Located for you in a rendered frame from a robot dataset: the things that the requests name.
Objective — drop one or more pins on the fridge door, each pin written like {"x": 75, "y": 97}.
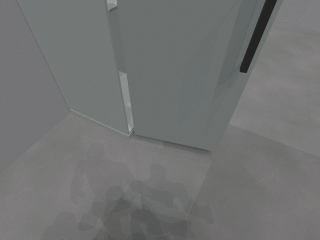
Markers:
{"x": 182, "y": 60}

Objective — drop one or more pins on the handle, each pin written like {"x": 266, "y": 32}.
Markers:
{"x": 257, "y": 34}

